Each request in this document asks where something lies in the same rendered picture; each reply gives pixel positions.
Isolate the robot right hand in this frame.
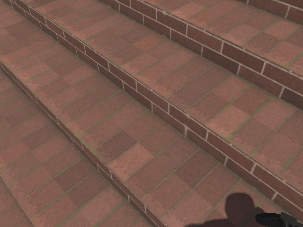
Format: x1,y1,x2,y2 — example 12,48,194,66
255,212,303,227

